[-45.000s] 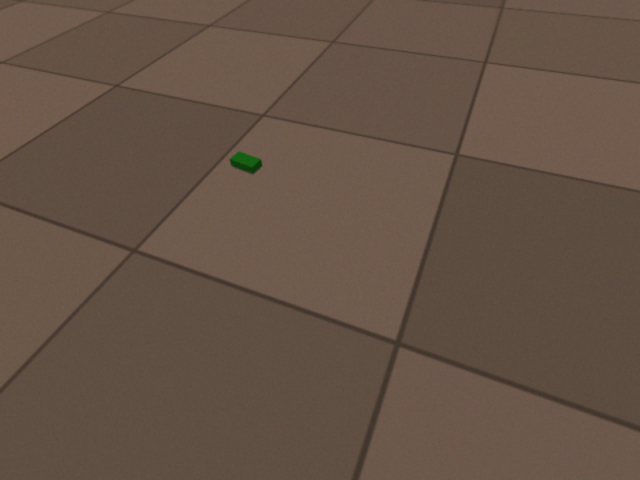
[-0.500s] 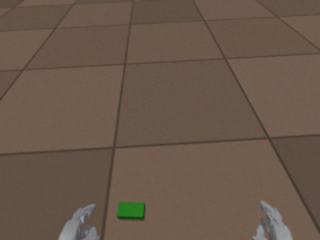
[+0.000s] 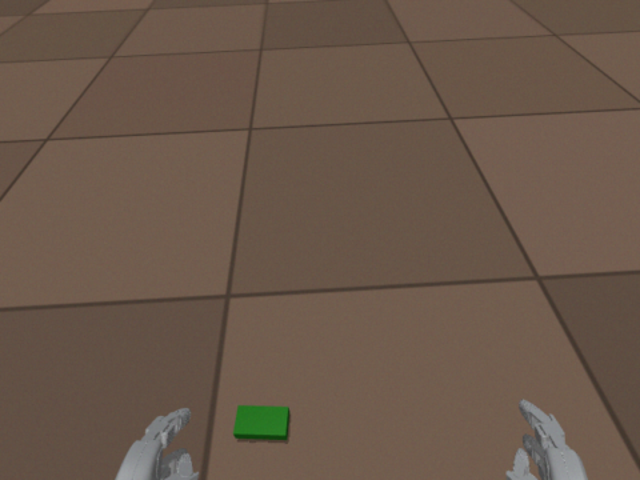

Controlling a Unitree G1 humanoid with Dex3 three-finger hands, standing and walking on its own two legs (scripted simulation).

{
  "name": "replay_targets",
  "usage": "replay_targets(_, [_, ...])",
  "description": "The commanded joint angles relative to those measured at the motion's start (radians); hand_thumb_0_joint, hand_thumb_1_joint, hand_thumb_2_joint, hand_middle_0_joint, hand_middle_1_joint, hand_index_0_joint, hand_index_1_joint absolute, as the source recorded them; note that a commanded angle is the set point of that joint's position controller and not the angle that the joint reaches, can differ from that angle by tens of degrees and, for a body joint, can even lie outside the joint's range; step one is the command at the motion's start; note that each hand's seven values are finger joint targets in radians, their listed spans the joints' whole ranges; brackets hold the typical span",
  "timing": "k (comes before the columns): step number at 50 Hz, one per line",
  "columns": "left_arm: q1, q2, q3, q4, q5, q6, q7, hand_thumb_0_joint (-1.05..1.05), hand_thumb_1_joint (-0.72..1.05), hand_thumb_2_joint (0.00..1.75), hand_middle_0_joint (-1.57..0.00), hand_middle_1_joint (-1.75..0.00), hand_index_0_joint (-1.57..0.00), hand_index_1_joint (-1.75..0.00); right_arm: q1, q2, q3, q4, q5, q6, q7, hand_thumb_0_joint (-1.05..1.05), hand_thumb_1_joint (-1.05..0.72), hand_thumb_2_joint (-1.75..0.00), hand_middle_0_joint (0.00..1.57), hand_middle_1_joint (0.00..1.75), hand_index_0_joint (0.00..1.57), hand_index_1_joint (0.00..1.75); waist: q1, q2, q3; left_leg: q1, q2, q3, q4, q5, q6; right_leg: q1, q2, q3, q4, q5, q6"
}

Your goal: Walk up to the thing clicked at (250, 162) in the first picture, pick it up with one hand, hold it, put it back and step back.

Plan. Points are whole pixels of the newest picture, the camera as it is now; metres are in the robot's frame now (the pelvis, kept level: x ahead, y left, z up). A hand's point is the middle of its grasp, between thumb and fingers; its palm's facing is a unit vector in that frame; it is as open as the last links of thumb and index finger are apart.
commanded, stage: home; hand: left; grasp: from above
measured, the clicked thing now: (262, 422) +0.44 +0.22 -0.70
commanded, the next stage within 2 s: stand in 0.48 s
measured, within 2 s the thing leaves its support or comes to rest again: neither
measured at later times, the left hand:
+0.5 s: hand out of the picture +0.16 +0.18 -0.04, palm faces +0.04 -0.98 -0.20, open 7.4 cm
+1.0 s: hand out of the picture +0.07 +0.24 -0.10, palm faces +0.05 -0.95 -0.32, open 7.4 cm
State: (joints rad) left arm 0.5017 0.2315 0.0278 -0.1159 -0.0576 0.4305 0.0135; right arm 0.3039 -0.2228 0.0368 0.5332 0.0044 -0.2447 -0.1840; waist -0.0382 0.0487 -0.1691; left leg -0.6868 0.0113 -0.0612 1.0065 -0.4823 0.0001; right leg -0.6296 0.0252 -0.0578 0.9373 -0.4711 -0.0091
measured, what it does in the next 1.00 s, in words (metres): stands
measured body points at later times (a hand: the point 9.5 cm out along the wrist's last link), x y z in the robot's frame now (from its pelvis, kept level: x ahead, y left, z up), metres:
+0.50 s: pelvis +0.00 +0.00 +0.00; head +0.01 +0.00 +0.45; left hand +0.16 +0.23 -0.03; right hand +0.16 -0.25 -0.06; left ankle +0.01 +0.11 -0.68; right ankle +0.00 -0.12 -0.68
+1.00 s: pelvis -0.01 +0.01 +0.05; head -0.01 +0.02 +0.50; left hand +0.06 +0.29 -0.08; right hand +0.08 -0.26 -0.08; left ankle +0.01 +0.11 -0.68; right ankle +0.00 -0.12 -0.68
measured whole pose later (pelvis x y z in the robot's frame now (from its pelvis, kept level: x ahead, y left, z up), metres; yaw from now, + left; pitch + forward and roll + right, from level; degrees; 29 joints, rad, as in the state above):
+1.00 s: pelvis -0.01 +0.01 +0.05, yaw +0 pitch -3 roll -1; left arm 0.21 0.28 0.04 0.93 0.04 0.03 0.03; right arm 0.19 -0.28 -0.03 0.98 -0.05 -0.01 -0.03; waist 0.02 0.00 0.04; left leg -0.24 -0.03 -0.02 0.58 -0.28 0.03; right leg -0.21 -0.02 -0.01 0.56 -0.29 0.02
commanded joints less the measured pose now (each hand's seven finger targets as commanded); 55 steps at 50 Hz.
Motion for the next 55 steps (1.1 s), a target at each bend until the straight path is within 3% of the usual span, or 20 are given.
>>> replay_targets(1, [-0.033,0.106,0.061,-0.206,0.004,-0.049,0.014,0.0,0.9,0.9,-0.2,-0.3,-0.2,-0.3,-0.076,-0.129,-0.057,-0.163,0.003,-0.055,-0.012,0.0,-0.9,-0.9,0.2,0.3,0.2,0.3,-0.003,-0.005,-0.049,0.09,-0.011,0.005,-0.172,0.184,0.02,0.027,0.006,0.002,-0.152,0.164,0.0])
replay_targets(20, [-0.016,0.115,0.064,-0.207,0.005,-0.043,0.017,0.0,0.9,0.9,-0.2,-0.3,-0.2,-0.3,-0.07,-0.129,-0.059,-0.167,0.005,-0.052,-0.014,0.0,-0.9,-0.9,0.2,0.3,0.2,0.3,-0.006,-0.011,-0.066,0.087,-0.016,0.015,-0.152,0.197,0.023,0.025,0.002,0.011,-0.157,0.185,0.003])
replay_targets(24, [-0.017,0.103,0.052,-0.209,0.004,-0.043,0.016,0.0,0.9,0.9,-0.2,-0.3,-0.2,-0.3,-0.077,-0.127,-0.057,-0.169,0.007,-0.052,-0.012,0.0,-0.9,-0.9,0.2,0.3,0.2,0.3,0.0,0.001,-0.039,0.078,-0.01,0.005,-0.177,0.152,0.019,0.012,0.007,0.003,-0.151,0.138,-0.001])
replay_targets(28, [-0.011,0.112,0.062,-0.208,0.003,-0.041,0.017,0.0,0.9,0.9,-0.2,-0.3,-0.2,-0.3,-0.069,-0.134,-0.061,-0.169,0.008,-0.051,-0.009,0.0,-0.9,-0.9,0.2,0.3,0.2,0.3,-0.004,0.015,-0.078,0.102,-0.008,-0.001,-0.172,0.201,0.017,0.022,0.01,0.001,-0.136,0.177,-0.003])
replay_targets(29, [-0.313,0.182,0.06,0.143,0.125,-0.244,0.05,0.0,0.9,0.9,-0.2,-0.3,-0.2,-0.3,-0.154,-0.225,-0.098,0.079,-0.111,0.064,0.05,0.0,-0.9,-0.9,0.2,0.3,0.2,0.3,0.077,-0.056,0.179,0.12,0.031,-0.04,-0.256,0.375,0.062,0.189,-0.076,0.099,-0.195,0.199,-0.032])
replay_targets(30, [-0.229,0.203,0.082,0.324,0.129,-0.312,0.045,0.0,0.9,0.9,-0.2,-0.3,-0.2,-0.3,-0.151,-0.226,-0.112,0.094,-0.11,0.106,0.078,0.0,-0.9,-0.9,0.2,0.3,0.2,0.3,0.069,-0.115,0.077,0.184,0.016,-0.004,-0.242,0.387,0.071,0.228,-0.096,0.157,-0.224,0.208,-0.065])
replay_targets(31, [-0.226,0.193,0.071,0.355,0.123,-0.344,0.037,0.0,0.9,0.9,-0.2,-0.3,-0.2,-0.3,-0.142,-0.239,-0.114,0.07,-0.119,0.127,0.094,0.0,-0.9,-0.9,0.2,0.3,0.2,0.3,0.047,-0.096,0.066,0.219,0.017,-0.035,-0.246,0.391,0.072,0.196,-0.085,0.18,-0.242,0.235,-0.079])
replay_targets(32, [-0.216,0.212,0.061,0.411,0.126,-0.369,0.035,0.0,0.9,0.9,-0.2,-0.3,-0.2,-0.3,-0.142,-0.238,-0.113,0.086,-0.111,0.135,0.11,0.0,-0.9,-0.9,0.2,0.3,0.2,0.3,0.059,-0.074,0.033,0.26,0.015,-0.042,-0.26,0.387,0.071,0.26,-0.096,0.177,-0.236,0.268,-0.073])
replay_targets(33, [-0.243,0.209,0.058,0.447,0.13,-0.383,0.031,0.0,0.9,0.9,-0.2,-0.3,-0.2,-0.3,-0.129,-0.218,-0.112,0.123,-0.085,0.14,0.127,0.0,-0.9,-0.9,0.2,0.3,0.2,0.3,0.056,-0.072,0.025,0.284,0.013,-0.028,-0.279,0.368,0.065,0.284,-0.114,0.182,-0.241,0.3,-0.068])
replay_targets(34, [-0.279,0.203,0.06,0.498,0.122,-0.385,0.026,0.0,0.9,0.9,-0.2,-0.3,-0.2,-0.3,-0.137,-0.198,-0.107,0.141,-0.067,0.148,0.142,0.0,-0.9,-0.9,0.2,0.3,0.2,0.3,0.061,-0.102,0.041,0.29,0.001,-0.013,-0.3,0.298,0.061,0.277,-0.121,0.19,-0.279,0.248,-0.057])
replay_targets(36, [-0.296,0.201,0.066,0.583,0.108,-0.396,0.027,0.0,0.9,0.9,-0.2,-0.3,-0.2,-0.3,-0.154,-0.204,-0.116,0.169,-0.056,0.152,0.156,0.0,-0.9,-0.9,0.2,0.3,0.2,0.3,0.066,-0.087,0.028,0.352,0.007,-0.028,-0.314,0.351,0.058,0.291,-0.12,0.172,-0.3,0.292,-0.044])
replay_targets(39, [-0.314,0.192,0.062,0.717,0.104,-0.417,0.032,0.0,0.9,0.9,-0.2,-0.3,-0.2,-0.3,-0.171,-0.204,-0.115,0.236,-0.059,0.169,0.162,0.0,-0.9,-0.9,0.2,0.3,0.2,0.3,0.073,-0.039,0.068,0.387,0.028,-0.059,-0.39,0.385,0.063,0.322,-0.108,0.142,-0.336,0.313,-0.021])
replay_targets(41, [-0.341,0.192,0.062,0.781,0.102,-0.429,0.032,0.0,0.9,0.9,-0.2,-0.3,-0.2,-0.3,-0.157,-0.202,-0.113,0.269,-0.058,0.179,0.159,0.0,-0.9,-0.9,0.2,0.3,0.2,0.3,0.06,-0.044,0.076,0.414,0.035,-0.061,-0.427,0.421,0.059,0.359,-0.109,0.137,-0.351,0.353,-0.018])
replay_targets(46, [-0.348,0.197,0.056,0.928,0.095,-0.44,0.034,0.0,0.9,0.9,-0.2,-0.3,-0.2,-0.3,-0.176,-0.215,-0.11,0.346,-0.05,0.203,0.15,0.0,-0.9,-0.9,0.2,0.3,0.2,0.3,0.059,-0.044,0.143,0.457,0.045,-0.075,-0.538,0.364,0.05,0.417,-0.115,0.135,-0.474,0.327,-0.014])
replay_targets(48, [-0.353,0.201,0.055,0.974,0.091,-0.44,0.034,0.0,0.9,0.9,-0.2,-0.3,-0.2,-0.3,-0.17,-0.225,-0.109,0.377,-0.047,0.205,0.147,0.0,-0.9,-0.9,0.2,0.3,0.2,0.3,0.057,-0.033,0.143,0.501,0.058,-0.085,-0.586,0.394,0.049,0.444,-0.111,0.125,-0.494,0.337,-0.01])
replay_targets(53, [-0.347,0.209,0.05,1.073,0.09,-0.438,0.032,0.0,0.9,0.9,-0.2,-0.3,-0.2,-0.3,-0.177,-0.245,-0.109,0.434,-0.039,0.214,0.144,0.0,-0.9,-0.9,0.2,0.3,0.2,0.3,0.059,-0.013,0.194,0.501,0.068,-0.101,-0.69,0.304,0.04,0.495,-0.111,0.114,-0.556,0.3,0.0])
replay_targets(55, [-0.342,0.21,0.047,1.109,0.091,-0.436,0.029,0.0,0.9,0.9,-0.2,-0.3,-0.2,-0.3,-0.187,-0.251,-0.11,0.453,-0.039,0.219,0.145,0.0,-0.9,-0.9,0.2,0.3,0.2,0.3,0.062,-0.004,0.239,0.475,0.072,-0.115,-0.733,0.186,0.037,0.485,-0.107,0.112,-0.57,0.257,0.002])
